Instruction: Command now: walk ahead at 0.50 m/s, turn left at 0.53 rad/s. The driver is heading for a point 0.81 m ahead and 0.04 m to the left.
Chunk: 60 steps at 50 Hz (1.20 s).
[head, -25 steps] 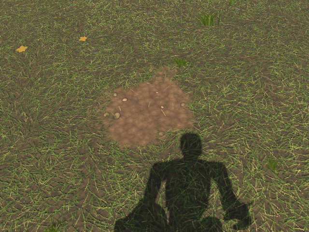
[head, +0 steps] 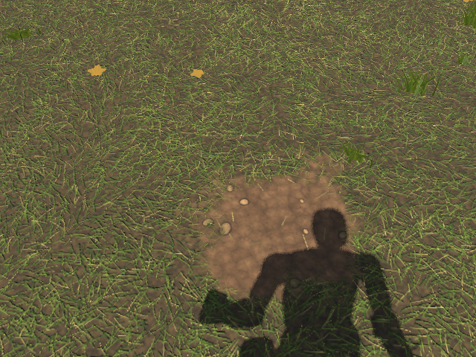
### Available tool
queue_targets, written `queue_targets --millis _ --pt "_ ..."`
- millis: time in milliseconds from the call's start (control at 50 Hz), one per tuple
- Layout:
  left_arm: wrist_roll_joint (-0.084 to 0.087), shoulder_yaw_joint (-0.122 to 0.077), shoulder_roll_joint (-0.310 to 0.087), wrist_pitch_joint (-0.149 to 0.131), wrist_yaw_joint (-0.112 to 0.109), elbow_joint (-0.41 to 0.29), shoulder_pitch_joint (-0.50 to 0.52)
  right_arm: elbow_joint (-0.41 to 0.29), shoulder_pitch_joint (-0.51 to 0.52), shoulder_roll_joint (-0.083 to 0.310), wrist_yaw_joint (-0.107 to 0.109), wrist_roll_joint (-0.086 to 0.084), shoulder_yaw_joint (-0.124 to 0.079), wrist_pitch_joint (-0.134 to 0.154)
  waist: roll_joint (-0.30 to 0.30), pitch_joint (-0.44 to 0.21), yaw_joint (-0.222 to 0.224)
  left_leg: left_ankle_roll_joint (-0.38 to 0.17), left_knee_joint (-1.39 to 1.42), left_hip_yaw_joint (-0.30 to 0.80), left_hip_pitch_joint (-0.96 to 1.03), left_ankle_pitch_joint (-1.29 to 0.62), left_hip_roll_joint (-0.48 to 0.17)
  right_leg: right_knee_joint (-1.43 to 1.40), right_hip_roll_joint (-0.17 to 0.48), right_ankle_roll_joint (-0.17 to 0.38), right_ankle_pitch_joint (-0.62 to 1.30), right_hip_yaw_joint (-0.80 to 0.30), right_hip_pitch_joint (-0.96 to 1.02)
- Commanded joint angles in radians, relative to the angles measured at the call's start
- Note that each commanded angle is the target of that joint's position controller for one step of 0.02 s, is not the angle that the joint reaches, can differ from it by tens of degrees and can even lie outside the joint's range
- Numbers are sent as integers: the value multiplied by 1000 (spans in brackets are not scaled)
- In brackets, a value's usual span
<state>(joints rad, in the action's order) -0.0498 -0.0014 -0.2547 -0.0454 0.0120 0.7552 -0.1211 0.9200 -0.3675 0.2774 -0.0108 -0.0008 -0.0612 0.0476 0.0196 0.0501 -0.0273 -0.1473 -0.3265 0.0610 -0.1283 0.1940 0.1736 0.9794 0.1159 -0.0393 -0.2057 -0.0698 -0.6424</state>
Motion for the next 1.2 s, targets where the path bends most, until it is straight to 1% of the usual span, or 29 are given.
queue_targets --millis 20,120,160,200,220,240,260,280,300,320,380,460,560,640,680,700,720,740,760,780,800,820,860,900,960,1040,1120,1160,1200 --pt "5 -10 -72 3 4 -79 69 -52 -47 146 5 -5 -35 12 -65 -1 -17 -88 107 201 -57 -384 -222 -161 -42 -25 143 81 33" --pt "18 -2 -85 -11 8 -133 200 -55 -115 161 14 12 -44 -1 -92 -23 -79 -65 22 264 96 -467 -248 -335 -92 -5 180 74 24" --pt "21 -7 -109 -20 6 -136 172 -73 -82 176 23 18 -49 0 -102 -29 -48 -43 -20 305 106 -474 -272 -416 -105 17 141 46 110" --pt "23 -27 -159 -32 -6 -86 5 -100 -9 199 22 21 -54 7 -103 -87 36 -3 -150 315 54 -581 -257 -478 -144 51 62 47 351" --pt "17 -41 -190 -45 -18 -52 -132 -104 10 192 11 11 -51 16 -50 -160 112 21 -333 269 -3 -554 -199 -541 -109 81 81 23 543" --pt "-6 -61 -260 -51 -37 -45 -294 -135 -1 113 4 -2 -29 27 61 -312 163 41 -605 189 -121 -277 -140 -568 123 130 -139 -200 772" --pt "-16 -81 -339 -32 -40 -51 -265 -164 -135 29 4 -24 -11 23 295 -393 72 71 -841 74 -425 393 4 -678 359 251 -199 -657 957" --pt "2 -78 -256 -17 -35 -56 -207 -130 -115 123 14 14 -18 4 146 -293 57 62 -937 64 -529 326 -102 -697 331 264 -366 -704 850" --pt "11 -56 -162 -17 -30 -69 -146 -132 -33 142 6 23 -25 -2 33 -156 59 66 -925 54 -525 220 -141 -718 272 236 -341 -525 708" --pt "11 -46 -121 -19 -25 -64 -112 -140 6 125 -3 22 -23 -5 10 -88 46 76 -883 40 -501 161 -171 -739 217 210 -189 -374 613" --pt "22 -44 -109 -42 -22 -24 -149 -148 17 91 -30 37 -18 -35 96 -51 23 96 -840 13 -449 116 -208 -776 139 176 82 -141 517" --pt "30 -53 -116 -67 -8 14 -203 -191 111 58 -45 41 -5 -44 75 -35 24 110 -782 23 -534 26 -215 -821 144 209 221 -34 530" --pt "33 -54 -116 -64 2 60 -243 -237 277 23 -54 39 23 -29 73 5 49 121 -465 -43 -490 -134 -204 -842 91 194 295 109 523" --pt "36 -59 -143 -51 -3 117 -331 -270 385 24 -54 42 37 -19 75 20 79 91 -297 -120 -411 -93 -202 -811 125 193 380 107 591" --pt "36 -62 -160 -38 -5 142 -349 -269 376 36 -42 46 36 -10 79 13 64 65 -241 -139 -356 -17 -182 -739 140 194 534 84 645" --pt "36 -63 -170 -33 -7 150 -347 -249 315 45 -34 48 31 -2 78 -18 33 52 -200 -144 -268 8 -155 -652 133 187 666 86 658" --pt "43 -61 -168 -28 -7 156 -341 -200 178 62 -24 56 20 11 45 -92 -35 30 -122 -147 -83 -39 -134 -489 97 170 716 115 625" --pt "49 -50 -139 -32 -5 138 -332 -149 8 120 -9 74 -1 22 -6 -209 -100 -2 -120 -41 185 -19 -239 -274 52 150 520 133 468" --pt "73 -20 -15 -36 6 77 -380 -144 -100 238 10 90 -31 22 -231 -372 -105 -101 -88 386 527 19 -585 92 -86 100 -73 189 105" --pt "52 -50 -109 -24 -10 98 -365 -140 -104 234 15 45 -36 10 -175 -388 -113 -131 6 543 448 -18 -638 242 -138 109 -324 64 17" --pt "47 -62 -123 -17 -11 90 -303 -140 -15 178 15 32 -20 8 -112 -225 -68 -97 23 369 316 -4 -577 257 -81 120 -252 10 -21" --pt "50 -57 -95 -17 -6 93 -284 -142 58 105 11 28 -2 15 -107 -118 -32 -62 72 250 181 -29 -525 205 -47 118 -181 20 -4" --pt "29 -61 -70 7 4 119 -301 -134 118 39 12 20 16 30 -135 -28 24 2 144 93 22 -69 -443 139 -19 101 -111 30 72" --pt "22 -64 -45 27 18 122 -302 -121 107 39 14 20 13 50 -121 -25 44 2 175 22 -13 -141 -430 151 -24 89 -58 40 90" --pt "21 -68 -30 37 31 86 -205 -93 72 55 18 16 3 67 -101 4 48 -8 203 -68 10 -207 -429 119 -8 76 42 45 -9" --pt "19 -58 -11 35 44 34 -63 -64 35 45 22 20 4 66 -95 40 29 -7 200 -178 30 -256 -409 -78 -11 69 177 77 -44" --pt "13 -47 -12 34 60 -20 64 -35 -16 84 30 21 -7 61 -88 60 -1 5 181 -242 96 -333 -438 -271 -32 106 196 150 15" --pt "4 -46 -10 28 56 -28 69 -12 -41 88 34 21 -6 49 -76 69 2 16 96 -271 144 -582 -443 -340 -71 132 139 180 64" --pt "-5 -53 -25 17 43 -1 -24 1 -39 114 40 20 -12 38 -106 8 37 35 -80 -286 182 -903 -431 -375 -147 163 67 210 187"
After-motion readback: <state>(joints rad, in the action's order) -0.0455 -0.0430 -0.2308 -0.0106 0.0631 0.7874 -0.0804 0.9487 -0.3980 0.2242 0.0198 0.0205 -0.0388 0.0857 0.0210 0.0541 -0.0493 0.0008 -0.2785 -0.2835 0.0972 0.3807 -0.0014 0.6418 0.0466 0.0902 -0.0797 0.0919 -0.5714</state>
